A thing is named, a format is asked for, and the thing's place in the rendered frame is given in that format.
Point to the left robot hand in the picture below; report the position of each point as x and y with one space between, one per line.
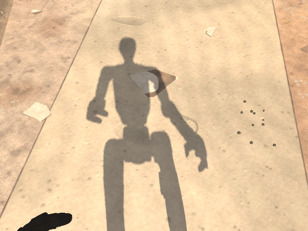
46 222

